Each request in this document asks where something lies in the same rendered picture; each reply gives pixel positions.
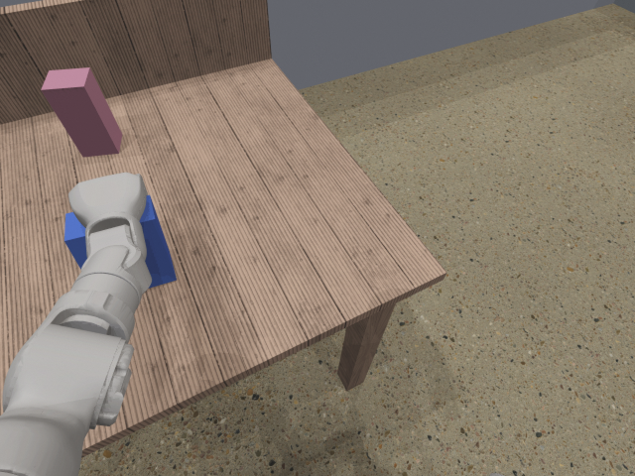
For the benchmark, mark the left robot upper arm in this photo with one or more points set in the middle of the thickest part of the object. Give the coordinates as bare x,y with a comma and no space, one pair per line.
71,381

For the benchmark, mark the left robot hand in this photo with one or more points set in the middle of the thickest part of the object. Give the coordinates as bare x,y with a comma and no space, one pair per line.
123,192

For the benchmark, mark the sponge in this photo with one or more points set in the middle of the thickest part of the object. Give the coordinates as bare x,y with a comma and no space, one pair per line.
158,260

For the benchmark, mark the robot left forearm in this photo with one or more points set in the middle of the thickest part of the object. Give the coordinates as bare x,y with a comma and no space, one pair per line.
107,292

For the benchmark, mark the table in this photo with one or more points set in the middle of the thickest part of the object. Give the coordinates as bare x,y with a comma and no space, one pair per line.
278,238

